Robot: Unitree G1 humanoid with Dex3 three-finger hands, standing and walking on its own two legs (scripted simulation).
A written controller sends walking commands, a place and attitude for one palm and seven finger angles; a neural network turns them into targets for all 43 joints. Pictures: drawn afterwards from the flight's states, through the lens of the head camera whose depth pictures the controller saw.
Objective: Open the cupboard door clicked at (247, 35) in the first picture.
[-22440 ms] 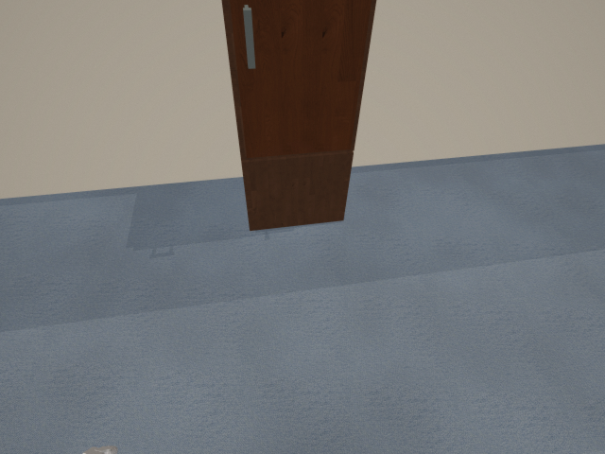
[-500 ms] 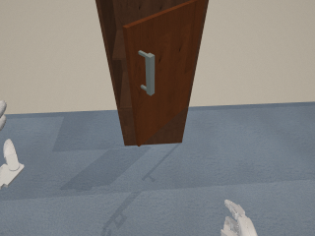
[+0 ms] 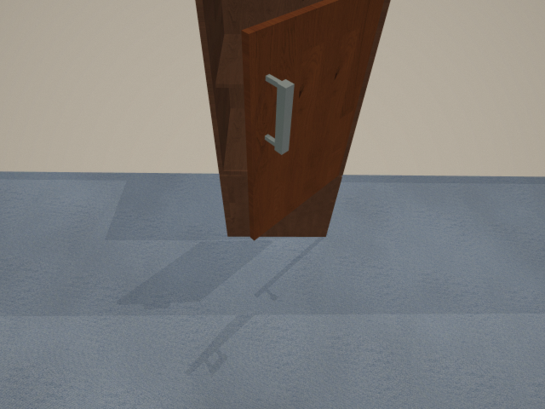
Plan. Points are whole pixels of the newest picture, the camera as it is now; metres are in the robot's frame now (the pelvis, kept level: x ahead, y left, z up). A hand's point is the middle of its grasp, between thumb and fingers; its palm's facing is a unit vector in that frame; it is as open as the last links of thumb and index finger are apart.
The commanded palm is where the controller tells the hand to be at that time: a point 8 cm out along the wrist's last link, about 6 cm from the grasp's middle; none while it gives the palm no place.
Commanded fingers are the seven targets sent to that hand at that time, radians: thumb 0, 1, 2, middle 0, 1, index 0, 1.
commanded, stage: let the arm hang, fingers relaxed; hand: left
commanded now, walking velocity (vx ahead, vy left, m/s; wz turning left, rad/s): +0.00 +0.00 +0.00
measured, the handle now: (276, 115) +0.62 +0.04 +0.08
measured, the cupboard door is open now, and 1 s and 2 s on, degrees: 43 43 43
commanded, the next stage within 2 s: look to check the result in 0.62 s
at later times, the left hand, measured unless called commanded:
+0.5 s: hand out of the picture -0.01 +0.16 -0.18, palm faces +0.03 -0.98 -0.18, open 7.3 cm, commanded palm none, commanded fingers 0.00 0.90 0.90 -0.20 -0.30 -0.20 -0.30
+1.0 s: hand out of the picture -0.01 +0.16 -0.17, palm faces +0.03 -0.98 -0.19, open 7.4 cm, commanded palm none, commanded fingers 0.00 0.90 0.90 -0.20 -0.30 -0.20 -0.30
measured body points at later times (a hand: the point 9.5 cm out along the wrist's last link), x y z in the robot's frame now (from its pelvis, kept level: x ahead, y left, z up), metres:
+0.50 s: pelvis -0.01 +0.00 +0.00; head -0.01 +0.00 +0.45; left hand -0.01 +0.21 -0.16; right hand -0.04 -0.19 -0.17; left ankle +0.03 +0.12 -0.74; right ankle +0.00 -0.10 -0.74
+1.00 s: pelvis +0.01 +0.00 +0.00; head +0.02 -0.01 +0.45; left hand -0.01 +0.22 -0.16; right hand -0.01 -0.21 -0.16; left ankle +0.03 +0.12 -0.74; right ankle +0.00 -0.10 -0.74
